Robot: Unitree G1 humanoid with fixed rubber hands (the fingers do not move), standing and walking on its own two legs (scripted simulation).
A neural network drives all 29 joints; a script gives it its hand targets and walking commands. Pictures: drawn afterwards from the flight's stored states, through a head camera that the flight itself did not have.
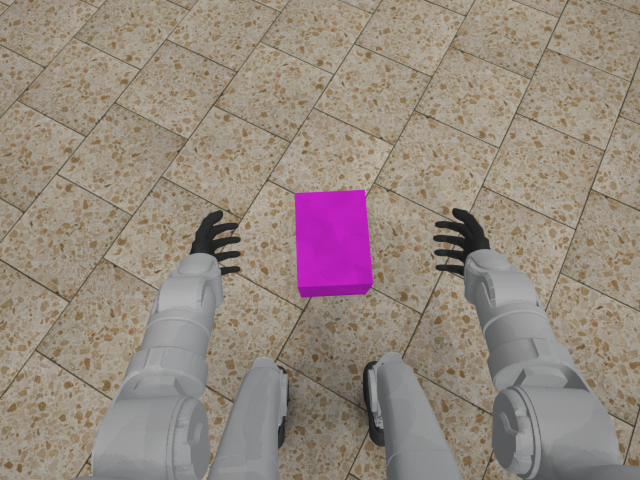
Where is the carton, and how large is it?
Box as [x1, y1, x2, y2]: [295, 190, 372, 296]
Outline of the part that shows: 364,190 295,193 297,285 301,296 360,294 365,293 372,284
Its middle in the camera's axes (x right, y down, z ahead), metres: +0.03 +0.01 +1.05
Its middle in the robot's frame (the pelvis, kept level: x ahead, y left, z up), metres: +0.53 -0.03 -0.60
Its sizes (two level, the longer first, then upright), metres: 0.250 0.185 0.168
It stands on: the floor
